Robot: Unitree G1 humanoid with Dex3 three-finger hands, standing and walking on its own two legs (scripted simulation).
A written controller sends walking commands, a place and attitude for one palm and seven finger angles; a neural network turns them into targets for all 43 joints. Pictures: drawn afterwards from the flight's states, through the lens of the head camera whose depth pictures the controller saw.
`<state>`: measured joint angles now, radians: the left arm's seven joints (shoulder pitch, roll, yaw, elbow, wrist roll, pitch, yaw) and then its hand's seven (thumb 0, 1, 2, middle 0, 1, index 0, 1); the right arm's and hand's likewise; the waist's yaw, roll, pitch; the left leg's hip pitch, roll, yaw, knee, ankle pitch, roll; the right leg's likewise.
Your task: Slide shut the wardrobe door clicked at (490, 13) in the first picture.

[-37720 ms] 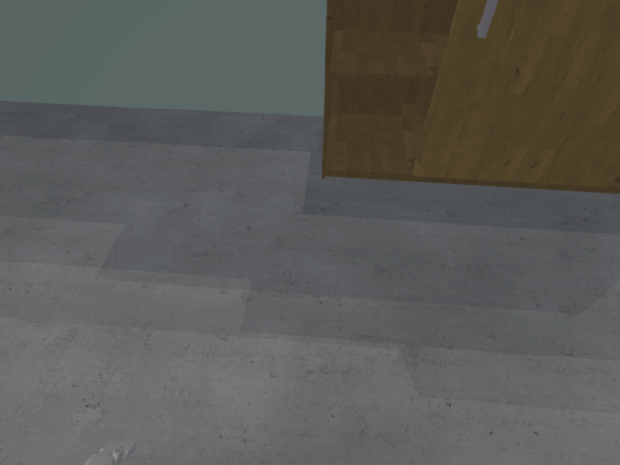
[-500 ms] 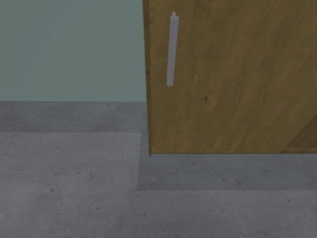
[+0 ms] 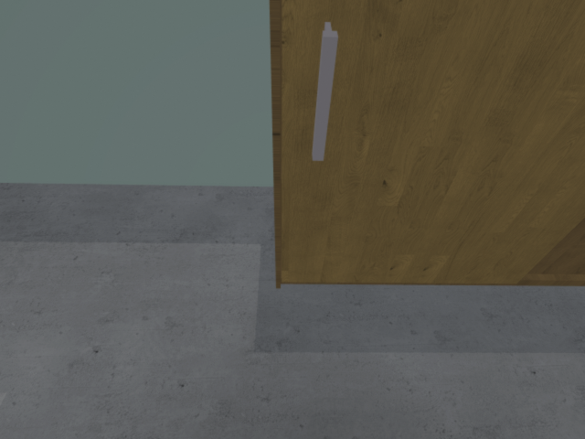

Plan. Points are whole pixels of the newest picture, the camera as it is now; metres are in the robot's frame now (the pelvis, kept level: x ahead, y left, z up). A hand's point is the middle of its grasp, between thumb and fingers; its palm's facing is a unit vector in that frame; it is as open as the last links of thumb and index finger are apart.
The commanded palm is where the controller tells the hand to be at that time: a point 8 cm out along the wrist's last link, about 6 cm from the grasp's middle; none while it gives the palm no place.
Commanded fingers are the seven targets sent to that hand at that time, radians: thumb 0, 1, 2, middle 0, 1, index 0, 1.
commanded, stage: stand and wait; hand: right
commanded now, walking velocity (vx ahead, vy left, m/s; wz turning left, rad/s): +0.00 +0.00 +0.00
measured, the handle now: (322, 98) +0.72 -0.01 +0.08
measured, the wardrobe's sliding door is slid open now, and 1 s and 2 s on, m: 0.00 0.00 0.00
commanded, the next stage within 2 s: none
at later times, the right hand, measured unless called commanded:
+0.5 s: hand out of the picture +0.10 -0.22 -0.16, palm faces -0.01 +0.95 -0.30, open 7.3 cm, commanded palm none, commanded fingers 0.00 -0.90 -0.90 0.20 0.30 0.20 0.30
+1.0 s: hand out of the picture +0.11 -0.22 -0.16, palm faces -0.01 +0.95 -0.31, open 7.3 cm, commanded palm none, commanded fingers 0.00 -0.90 -0.90 0.20 0.30 0.20 0.30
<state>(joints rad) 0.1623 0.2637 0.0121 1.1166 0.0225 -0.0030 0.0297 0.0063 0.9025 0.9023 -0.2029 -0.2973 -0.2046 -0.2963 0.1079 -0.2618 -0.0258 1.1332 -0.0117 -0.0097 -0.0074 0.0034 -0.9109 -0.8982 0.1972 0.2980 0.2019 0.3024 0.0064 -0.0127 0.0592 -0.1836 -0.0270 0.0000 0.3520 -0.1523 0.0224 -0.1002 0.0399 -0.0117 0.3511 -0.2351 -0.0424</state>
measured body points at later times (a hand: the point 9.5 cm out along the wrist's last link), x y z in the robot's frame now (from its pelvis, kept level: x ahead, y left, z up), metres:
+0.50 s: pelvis +0.01 +0.01 +0.00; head +0.04 +0.01 +0.45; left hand +0.08 +0.30 -0.14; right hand +0.10 -0.27 -0.14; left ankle +0.02 +0.11 -0.75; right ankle -0.03 -0.09 -0.75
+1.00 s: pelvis +0.02 +0.01 +0.00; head +0.04 +0.02 +0.45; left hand +0.08 +0.30 -0.14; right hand +0.11 -0.27 -0.13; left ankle +0.02 +0.11 -0.75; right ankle -0.03 -0.09 -0.75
